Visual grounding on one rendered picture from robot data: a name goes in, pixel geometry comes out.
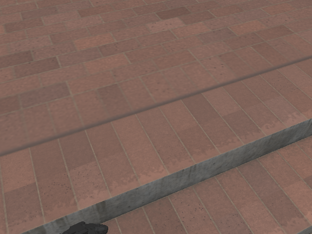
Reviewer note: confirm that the left robot hand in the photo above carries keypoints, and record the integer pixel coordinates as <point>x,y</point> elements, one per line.
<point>86,228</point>

